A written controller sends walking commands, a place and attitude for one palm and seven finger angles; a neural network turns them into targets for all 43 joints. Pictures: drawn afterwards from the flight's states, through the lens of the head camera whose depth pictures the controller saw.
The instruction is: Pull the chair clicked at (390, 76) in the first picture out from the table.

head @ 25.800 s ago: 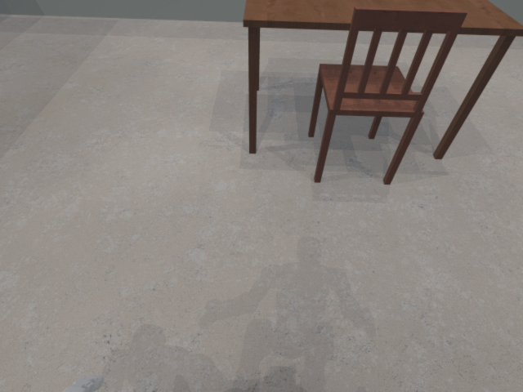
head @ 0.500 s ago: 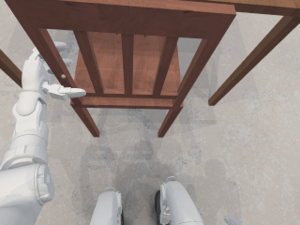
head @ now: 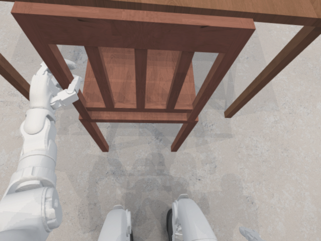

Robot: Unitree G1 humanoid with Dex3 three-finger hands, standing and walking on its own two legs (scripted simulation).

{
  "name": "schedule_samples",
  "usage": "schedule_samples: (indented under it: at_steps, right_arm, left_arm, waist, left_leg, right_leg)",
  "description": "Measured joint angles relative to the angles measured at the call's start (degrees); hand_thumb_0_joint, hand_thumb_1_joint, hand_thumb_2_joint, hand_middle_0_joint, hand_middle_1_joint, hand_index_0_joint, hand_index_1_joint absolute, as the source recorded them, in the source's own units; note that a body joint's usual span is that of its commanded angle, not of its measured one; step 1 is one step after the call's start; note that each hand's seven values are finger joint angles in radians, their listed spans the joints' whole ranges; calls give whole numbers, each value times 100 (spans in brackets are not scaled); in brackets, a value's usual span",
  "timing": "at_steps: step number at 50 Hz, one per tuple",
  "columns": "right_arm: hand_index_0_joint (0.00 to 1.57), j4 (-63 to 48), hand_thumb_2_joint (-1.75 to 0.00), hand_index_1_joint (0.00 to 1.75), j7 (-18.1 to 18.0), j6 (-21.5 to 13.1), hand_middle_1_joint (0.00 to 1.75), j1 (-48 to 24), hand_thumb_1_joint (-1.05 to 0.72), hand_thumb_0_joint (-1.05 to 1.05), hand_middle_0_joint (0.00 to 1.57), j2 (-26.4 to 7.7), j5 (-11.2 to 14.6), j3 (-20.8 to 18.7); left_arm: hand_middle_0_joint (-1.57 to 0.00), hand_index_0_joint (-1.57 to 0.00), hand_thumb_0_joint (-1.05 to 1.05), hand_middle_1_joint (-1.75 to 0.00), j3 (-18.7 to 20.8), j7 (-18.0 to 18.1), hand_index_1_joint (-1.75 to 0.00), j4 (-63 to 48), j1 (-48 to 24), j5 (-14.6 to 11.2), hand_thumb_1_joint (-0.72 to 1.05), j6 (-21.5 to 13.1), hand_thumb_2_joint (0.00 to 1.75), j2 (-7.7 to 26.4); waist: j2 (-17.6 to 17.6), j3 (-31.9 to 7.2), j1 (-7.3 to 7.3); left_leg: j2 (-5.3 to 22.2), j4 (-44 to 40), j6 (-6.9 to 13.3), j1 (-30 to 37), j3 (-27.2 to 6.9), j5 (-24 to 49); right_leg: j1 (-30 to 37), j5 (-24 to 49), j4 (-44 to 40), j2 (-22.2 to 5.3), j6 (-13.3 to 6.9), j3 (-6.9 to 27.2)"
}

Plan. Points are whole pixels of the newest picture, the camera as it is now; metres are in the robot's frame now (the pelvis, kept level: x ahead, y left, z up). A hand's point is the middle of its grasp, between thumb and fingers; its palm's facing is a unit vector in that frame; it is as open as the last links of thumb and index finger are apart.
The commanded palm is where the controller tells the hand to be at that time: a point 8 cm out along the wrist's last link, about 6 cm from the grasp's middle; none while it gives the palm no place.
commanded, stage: hook a spindle and tug to test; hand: left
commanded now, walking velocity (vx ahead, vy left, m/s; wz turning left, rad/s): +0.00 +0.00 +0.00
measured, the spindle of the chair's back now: (140, 82) +0.49 +0.03 +0.01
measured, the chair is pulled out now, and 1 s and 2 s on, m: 0.00 0.04 0.14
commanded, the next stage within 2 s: step backward, pulling the chair out in 0.48 s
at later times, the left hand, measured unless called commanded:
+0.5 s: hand (73, 100) +0.44 +0.18 +0.02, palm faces -0.02 -1.00 -0.02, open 6.1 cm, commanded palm +0.41 +0.23 +0.02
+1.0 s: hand (83, 103) +0.43 +0.15 +0.03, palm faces +0.02 -0.99 -0.14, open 6.1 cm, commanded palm +0.41 +0.20 +0.03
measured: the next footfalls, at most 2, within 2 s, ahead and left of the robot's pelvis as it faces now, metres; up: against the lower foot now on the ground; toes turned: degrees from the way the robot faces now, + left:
none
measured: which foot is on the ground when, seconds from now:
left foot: down 0.00-1.00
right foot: down 0.00-1.00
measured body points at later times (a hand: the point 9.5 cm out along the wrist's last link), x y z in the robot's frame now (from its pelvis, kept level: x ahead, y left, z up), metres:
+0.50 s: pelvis +0.01 +0.00 +0.01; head +0.16 +0.02 +0.43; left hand +0.44 +0.24 +0.02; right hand +0.09 -0.26 -0.11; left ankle -0.02 +0.11 -0.63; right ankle +0.03 -0.13 -0.63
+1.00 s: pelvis +0.02 +0.02 +0.10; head +0.14 +0.03 +0.53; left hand +0.42 +0.21 +0.05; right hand +0.06 -0.26 -0.02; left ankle -0.02 +0.11 -0.63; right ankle +0.04 -0.13 -0.62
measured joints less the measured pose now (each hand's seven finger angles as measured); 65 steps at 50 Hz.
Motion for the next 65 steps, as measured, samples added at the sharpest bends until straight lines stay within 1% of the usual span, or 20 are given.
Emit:
schedule_samples:
  at_steps: [9,19,25,30,31,32,33,34,35,36,38,40,42,45,47,49,54,57,65]
  right_arm:
    - [20,-85,-90,30,20,-42,30,22,-91,1,20,22,32,-17]
    - [20,-95,-90,30,5,-145,30,31,-91,1,20,26,59,-58]
    - [20,-88,-90,30,-24,-194,30,-17,-91,1,20,12,66,-52]
    - [20,-95,-90,30,-50,-236,30,-67,-91,1,20,6,71,-50]
    - [20,-105,-90,30,-109,-146,30,-110,-91,1,20,39,136,-58]
    - [20,-124,-90,30,-202,-21,30,-150,-91,1,20,87,211,-79]
    - [20,-127,-90,30,-304,87,30,-170,-91,1,20,135,278,-94]
    - [20,-113,-90,30,-392,178,30,-166,-91,1,20,172,331,-94]
    - [20,-86,-90,30,-466,253,30,-149,-91,1,20,200,376,-73]
    - [20,-61,-90,30,-533,313,30,-121,-91,1,20,223,412,-33]
    - [20,-27,-90,30,-633,379,30,-25,-91,1,20,249,449,38]
    - [20,22,-90,30,-686,393,30,68,-91,1,20,235,450,61]
    - [20,114,-90,30,-712,384,30,116,-91,1,20,204,446,32]
    - [20,273,-90,30,-730,351,30,172,-90,0,20,110,465,-52]
    - [20,384,-90,30,-752,312,30,194,-90,0,20,25,491,-119]
    - [20,498,-90,30,-782,276,30,165,-90,0,20,-37,501,-178]
    - [20,593,-90,30,-774,255,30,21,-91,0,20,-71,439,-272]
    - [20,591,-90,30,-745,263,30,-12,-91,1,20,-14,437,-269]
    - [20,646,-90,30,-782,211,30,-229,-91,1,20,181,467,-147]
  left_arm:
    - [-34,-35,2,-136,-32,34,-144,-500,465,-87,66,81,73,-154]
    - [-33,-35,2,-135,-175,89,-143,-908,890,-145,66,90,72,-340]
    - [-33,-35,2,-136,-189,31,-143,-923,931,-139,66,65,72,-368]
    - [-33,-36,2,-135,-168,-12,-143,-879,879,-139,66,111,72,-336]
    - [-33,-36,2,-135,-200,128,-143,-919,824,-17,64,216,72,-331]
    - [-34,-36,1,-134,-320,379,-143,-988,758,167,63,461,73,-324]
    - [-33,-36,2,-132,-468,655,-143,-994,691,313,63,741,73,-336]
    - [-33,-37,3,-129,-610,915,-143,-893,637,417,63,981,74,-369]
    - [-32,-37,4,-126,-695,1128,-143,-690,585,400,63,1157,75,-432]
    - [-31,-38,6,-122,-738,1298,-143,-461,554,352,63,1241,75,-513]
    - [-29,-40,9,-114,-801,1572,-144,-62,499,331,63,1366,76,-661]
    - [-29,-42,12,-110,-915,1737,-144,309,422,366,62,1447,75,-748]
    - [-29,-44,13,-109,-1043,1811,-144,626,329,424,61,1500,74,-795]
    - [-29,-46,14,-110,-1251,1824,-144,956,257,477,60,1505,72,-851]
    - [-28,-47,14,-112,-1376,1810,-144,1066,245,514,60,1500,72,-885]
    - [-28,-48,14,-113,-1438,1806,-144,1096,247,499,60,1474,71,-911]
    - [-26,-49,12,-115,-1436,1819,-144,1023,311,475,61,1429,69,-942]
    - [-27,-49,11,-116,-1435,1822,-144,918,439,472,61,1419,69,-948]
    - [-27,-50,10,-117,-1392,1902,-144,870,606,376,60,1374,68,-969]
  waist:
    - [10,-28,32]
    - [5,-58,103]
    - [-4,-76,131]
    - [1,-77,126]
    - [-37,73,140]
    - [-60,298,173]
    - [-62,471,190]
    - [-46,559,197]
    - [-33,594,189]
    - [-37,607,169]
    - [-62,620,139]
    - [-60,649,138]
    - [-51,723,156]
    - [-24,811,200]
    - [3,843,241]
    - [-9,900,274]
    - [-46,1147,291]
    - [-59,1187,320]
    - [-108,1276,365]
  left_leg:
    - [11,-119,10,153,58,-15]
    - [-9,-211,8,298,73,-24]
    - [-21,-182,6,298,65,-41]
    - [-25,-127,-3,262,55,-48]
    - [-35,-176,5,412,68,-43]
    - [-43,-365,7,680,65,260]
    - [-62,-554,7,965,60,360]
    - [-83,-800,10,1247,56,352]
    - [-105,-1083,17,1518,58,373]
    - [-127,-1388,25,1783,64,448]
    - [-156,-1992,79,2268,68,707]
    - [-147,-2485,43,2664,52,935]
    - [-116,-2824,-5,2967,52,1165]
    - [-66,-3182,-46,3306,89,1386]
    - [-47,-3379,-2,3489,121,1363]
    - [-55,-3496,62,3612,177,1341]
    - [-82,-3674,39,3835,320,1530]
    - [-67,-3720,85,3912,391,1510]
    - [-48,-3749,0,3930,501,1675]
  right_leg:
    - [115,-11,-88,19,15,58]
    - [244,-41,-147,7,27,78]
    - [239,-68,-100,-5,23,75]
    - [201,-80,-38,-9,14,69]
    - [340,-77,-67,-16,18,81]
    - [610,-33,-189,-20,29,77]
    - [908,44,-383,-31,-10,66]
    - [1199,113,-639,-46,11,59]
    - [1481,205,-931,-60,53,56]
    - [1752,323,-1236,-74,102,58]
    - [2249,562,-1823,-83,89,43]
    - [2636,851,-2289,-66,66,9]
    - [2947,1160,-2645,-34,57,-14]
    - [3306,1475,-3071,18,36,-16]
    - [3475,1526,-3273,47,42,3]
    - [3585,1522,-3396,48,57,51]
    - [3707,1696,-3461,27,38,178]
    - [3779,1662,-3541,48,43,235]
    - [3793,1686,-3615,62,45,319]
